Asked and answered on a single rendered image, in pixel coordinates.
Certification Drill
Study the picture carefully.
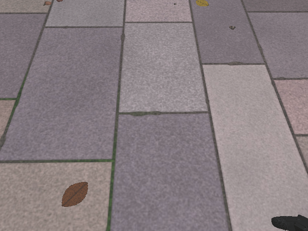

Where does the right robot hand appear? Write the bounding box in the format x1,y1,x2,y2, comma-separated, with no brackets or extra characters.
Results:
271,215,308,231

